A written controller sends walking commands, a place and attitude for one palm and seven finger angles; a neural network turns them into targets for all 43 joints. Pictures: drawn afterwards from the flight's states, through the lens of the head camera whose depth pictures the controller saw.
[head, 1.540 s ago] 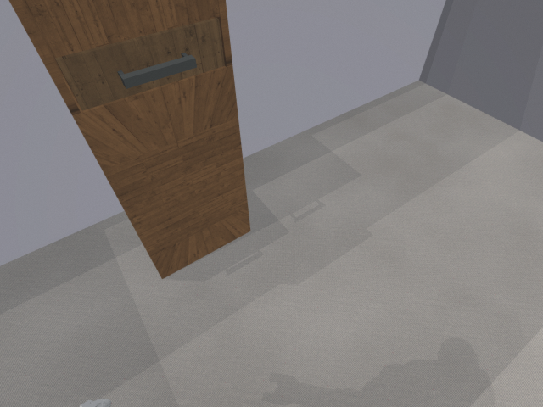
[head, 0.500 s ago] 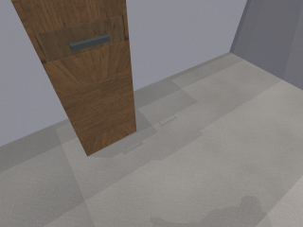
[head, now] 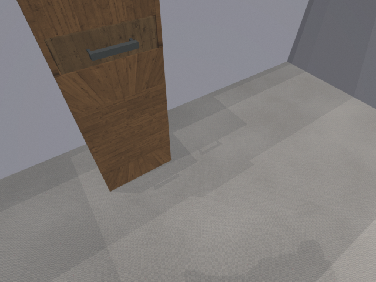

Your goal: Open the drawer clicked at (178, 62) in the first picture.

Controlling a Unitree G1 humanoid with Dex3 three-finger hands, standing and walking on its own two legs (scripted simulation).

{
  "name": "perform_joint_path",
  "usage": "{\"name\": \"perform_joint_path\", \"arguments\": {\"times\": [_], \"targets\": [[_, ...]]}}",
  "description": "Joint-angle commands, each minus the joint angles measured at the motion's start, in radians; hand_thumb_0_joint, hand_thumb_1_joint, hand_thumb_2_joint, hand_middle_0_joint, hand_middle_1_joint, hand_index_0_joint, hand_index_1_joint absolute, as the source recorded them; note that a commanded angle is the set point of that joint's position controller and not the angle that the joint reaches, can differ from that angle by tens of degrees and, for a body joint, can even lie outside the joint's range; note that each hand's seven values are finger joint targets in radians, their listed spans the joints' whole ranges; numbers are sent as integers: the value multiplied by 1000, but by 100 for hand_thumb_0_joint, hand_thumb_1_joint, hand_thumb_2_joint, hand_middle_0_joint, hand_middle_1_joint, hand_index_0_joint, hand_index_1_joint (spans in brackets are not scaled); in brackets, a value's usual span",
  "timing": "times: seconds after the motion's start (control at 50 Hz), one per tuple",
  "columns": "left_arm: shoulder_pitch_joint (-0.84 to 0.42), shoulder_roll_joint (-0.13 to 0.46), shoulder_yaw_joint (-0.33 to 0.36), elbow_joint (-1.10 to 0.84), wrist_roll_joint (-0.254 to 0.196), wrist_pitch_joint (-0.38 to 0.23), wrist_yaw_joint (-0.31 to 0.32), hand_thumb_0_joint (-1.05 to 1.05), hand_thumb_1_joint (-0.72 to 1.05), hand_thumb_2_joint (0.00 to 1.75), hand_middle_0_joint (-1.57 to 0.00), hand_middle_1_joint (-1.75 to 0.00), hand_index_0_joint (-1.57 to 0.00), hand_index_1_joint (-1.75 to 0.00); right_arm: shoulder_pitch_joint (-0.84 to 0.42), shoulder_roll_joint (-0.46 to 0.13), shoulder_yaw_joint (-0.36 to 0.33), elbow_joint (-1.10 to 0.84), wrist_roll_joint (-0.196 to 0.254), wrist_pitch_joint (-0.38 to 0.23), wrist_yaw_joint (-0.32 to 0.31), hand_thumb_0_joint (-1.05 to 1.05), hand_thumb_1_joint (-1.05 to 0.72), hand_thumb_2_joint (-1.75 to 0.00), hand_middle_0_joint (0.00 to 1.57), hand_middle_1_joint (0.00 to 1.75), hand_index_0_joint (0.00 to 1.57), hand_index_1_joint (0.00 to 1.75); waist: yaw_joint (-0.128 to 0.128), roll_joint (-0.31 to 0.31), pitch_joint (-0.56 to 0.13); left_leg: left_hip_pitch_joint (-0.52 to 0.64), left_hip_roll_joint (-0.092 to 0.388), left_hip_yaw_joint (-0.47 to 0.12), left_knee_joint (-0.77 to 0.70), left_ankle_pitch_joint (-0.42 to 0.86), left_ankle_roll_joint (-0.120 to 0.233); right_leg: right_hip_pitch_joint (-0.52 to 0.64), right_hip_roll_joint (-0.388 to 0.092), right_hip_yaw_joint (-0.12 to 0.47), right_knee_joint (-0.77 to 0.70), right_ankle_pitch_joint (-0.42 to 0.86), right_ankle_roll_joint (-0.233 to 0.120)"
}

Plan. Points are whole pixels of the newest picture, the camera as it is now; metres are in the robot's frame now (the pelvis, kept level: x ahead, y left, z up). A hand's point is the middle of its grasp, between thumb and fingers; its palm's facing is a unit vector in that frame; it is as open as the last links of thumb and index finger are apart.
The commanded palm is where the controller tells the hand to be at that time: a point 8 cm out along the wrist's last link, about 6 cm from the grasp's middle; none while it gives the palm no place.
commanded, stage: walk to a spot facing it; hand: left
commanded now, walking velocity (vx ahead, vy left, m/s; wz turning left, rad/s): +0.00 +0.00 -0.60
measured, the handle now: (112, 47) +0.84 +0.33 +0.09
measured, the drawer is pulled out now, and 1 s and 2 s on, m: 0.00 0.00 0.00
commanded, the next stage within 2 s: turn to face it in 1.98 s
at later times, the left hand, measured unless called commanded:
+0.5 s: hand out of the picture +0.06 +0.16 -0.18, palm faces -0.15 -0.95 -0.26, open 7.4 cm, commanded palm none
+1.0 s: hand (126, 261) +0.20 +0.18 -0.17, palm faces -0.42 -0.89 -0.20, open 7.4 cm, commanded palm none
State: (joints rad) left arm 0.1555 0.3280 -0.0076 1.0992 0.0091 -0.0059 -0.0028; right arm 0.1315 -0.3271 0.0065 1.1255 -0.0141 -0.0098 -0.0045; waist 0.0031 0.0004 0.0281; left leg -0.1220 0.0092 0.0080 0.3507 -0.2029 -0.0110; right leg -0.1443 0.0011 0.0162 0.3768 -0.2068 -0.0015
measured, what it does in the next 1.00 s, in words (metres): steps on the spot, turning right: left foot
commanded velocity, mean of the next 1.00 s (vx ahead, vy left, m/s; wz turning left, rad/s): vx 0.14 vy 0.00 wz -0.60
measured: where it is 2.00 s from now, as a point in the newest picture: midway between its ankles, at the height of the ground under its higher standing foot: (247, 278)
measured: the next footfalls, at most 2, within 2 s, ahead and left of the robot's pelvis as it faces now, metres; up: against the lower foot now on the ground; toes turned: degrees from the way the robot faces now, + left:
left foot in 0.84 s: +0.08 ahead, +0.11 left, +0.00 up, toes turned -23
right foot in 1.30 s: +0.17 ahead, -0.27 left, +0.00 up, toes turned -50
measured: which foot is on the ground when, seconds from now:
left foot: down 0.00-0.38, up 0.40-0.82, down 0.84-1.00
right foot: down 0.00-0.82, up 0.84-1.00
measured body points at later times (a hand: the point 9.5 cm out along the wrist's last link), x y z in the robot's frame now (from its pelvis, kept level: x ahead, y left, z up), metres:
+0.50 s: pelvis -0.02 -0.03 -0.02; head +0.02 -0.06 +0.43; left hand +0.07 +0.21 -0.16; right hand +0.01 -0.29 -0.18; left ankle -0.02 +0.12 -0.68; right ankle -0.01 -0.11 -0.75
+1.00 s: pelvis +0.05 +0.00 +0.00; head +0.06 +0.03 +0.45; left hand +0.23 +0.22 -0.15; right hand -0.04 -0.24 -0.13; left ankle +0.04 +0.12 -0.75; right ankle +0.00 -0.14 -0.66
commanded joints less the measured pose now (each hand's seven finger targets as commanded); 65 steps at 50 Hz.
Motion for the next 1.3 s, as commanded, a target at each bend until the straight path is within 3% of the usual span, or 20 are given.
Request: {"name": "perform_joint_path", "arguments": {"times": [0.0,0.16,0.26,0.32,0.36,0.38,0.46,0.52,0.66,0.76,0.78,0.8,0.82,0.84,0.9,0.94,1.14,1.22,1.26,1.28], "targets": [[-49,203,37,-70,3,-20,16,0,90,90,-20,-30,-20,-30,-46,-200,-41,-65,4,-24,-13,0,-90,-90,20,30,20,30,-2,-12,-43,24,115,-84,-49,122,34,-25,-109,104,-67,130,-26],[35,99,51,-141,9,39,12,0,90,90,-20,-30,-20,-30,38,-114,-64,-133,0,14,-31,0,-90,-90,20,30,20,30,-9,39,-44,24,182,-21,64,134,44,-182,-49,115,157,226,-16],[56,39,74,-205,11,57,-2,0,90,90,-20,-30,-20,-30,4,-125,-92,-198,-5,7,-33,0,-90,-90,20,30,20,30,6,190,-17,-68,388,-100,-3,263,190,-262,-26,11,541,-307,13],[203,23,89,-184,15,44,-11,0,90,90,-20,-30,-20,-30,-59,-112,-98,-227,-9,14,-30,0,-90,-90,20,30,20,30,87,78,-36,-173,289,54,260,202,85,-58,-44,-20,238,-83,9],[234,170,112,-195,22,21,11,0,90,90,-20,-30,-20,-30,-33,-1,-82,-278,3,29,-20,0,-90,-90,20,30,20,30,72,-374,-12,-455,25,98,722,-391,-39,-33,-352,518,-77,372,-132],[224,147,114,-210,14,25,22,0,90,90,-20,-30,-20,-30,-45,-20,-85,-275,5,36,-25,0,-90,-90,20,30,20,30,73,-245,-43,-423,44,-28,796,-354,-24,-72,-335,525,-103,224,-188],[98,82,106,-247,13,16,25,0,90,90,-20,-30,-20,-30,-9,-1,-87,-243,-3,29,-19,0,-90,-90,20,30,20,30,11,-105,-59,-412,66,-38,786,-185,-42,-61,-222,375,-34,247,-176],[155,78,113,-228,10,13,20,0,90,90,-20,-30,-20,-30,-16,13,-83,-243,-3,32,-22,0,-90,-90,20,30,20,30,32,-110,-102,-413,49,-21,720,-179,-54,17,-197,361,-28,271,-171],[191,88,122,-218,19,2,6,0,90,90,-20,-30,-20,-30,-60,15,-83,-292,-4,3,-5,0,-90,-90,20,30,20,30,63,-144,-65,-378,30,-3,476,-230,-43,-2,-177,483,-129,-222,-203],[84,90,124,-249,13,10,-4,0,90,90,-20,-30,-20,-30,123,17,-82,-259,6,-25,-15,0,-90,-90,20,30,20,30,-26,-143,-55,43,-18,26,94,-129,-11,-292,-77,430,-37,-290,-134],[60,43,114,-268,11,10,-9,0,90,90,-20,-30,-20,-30,213,-29,-91,-235,5,-35,-28,0,-90,-90,20,30,20,30,-68,-29,-74,243,74,-46,-10,-194,10,-453,-6,352,88,-333,-87],[57,-29,101,-293,3,11,-23,0,90,90,-20,-30,-20,-30,272,-139,-112,-230,-11,-37,-33,0,-90,-90,20,30,20,30,-95,274,-57,326,348,-402,-167,-476,88,-660,125,165,383,-382,-31],[-10,-3,114,-339,12,-1,-32,0,90,90,-20,-30,-20,-30,272,-180,-114,-244,-9,-39,-37,0,-90,-90,20,30,20,30,-90,223,32,177,522,-527,-236,-526,182,-696,32,60,554,-347,2],[-33,19,121,-335,21,-2,-40,0,90,90,-20,-30,-20,-30,230,-142,-102,-255,-13,-43,-28,0,-90,-90,20,30,20,30,-71,162,48,77,506,-548,-249,-538,203,-666,-12,75,650,-290,8],[39,-9,121,-267,31,14,-64,0,90,90,-20,-30,-20,-30,142,-39,-69,-253,-11,-61,-28,0,-90,-90,20,30,20,30,6,119,117,-28,314,-176,-220,-252,114,-608,-54,16,786,-64,31],[45,-38,112,-255,29,21,-67,0,90,90,-20,-30,-20,-30,190,-13,-61,-234,-7,-71,-32,0,-90,-90,20,30,20,30,5,120,100,15,286,-66,-188,-55,111,-613,-61,-7,809,-12,41],[-236,-84,72,-307,21,22,-74,0,90,90,-20,-30,-20,-30,398,-7,-59,-116,-19,-74,-34,0,-90,-90,20,30,20,30,-80,145,153,152,319,150,-105,389,114,-559,-71,-143,425,14,12],[-96,-51,84,-262,21,4,-63,0,90,90,-20,-30,-20,-30,371,-56,-74,-108,-13,-69,-32,0,-90,-90,20,30,20,30,4,165,28,195,329,246,155,876,86,-275,25,-205,287,-69,-63],[192,54,115,-177,28,-19,-46,0,90,90,-20,-30,-20,-30,344,-47,-71,-131,4,-63,-17,0,-90,-90,20,30,20,30,141,77,-149,-104,287,276,581,652,12,262,-7,-144,179,51,-114],[310,171,140,-153,19,-29,-29,0,90,90,-20,-30,-20,-30,374,39,-57,-165,22,-64,-10,0,-90,-90,20,30,20,30,153,-139,-301,-443,129,247,936,-261,-39,549,-338,344,117,111,-239]]}}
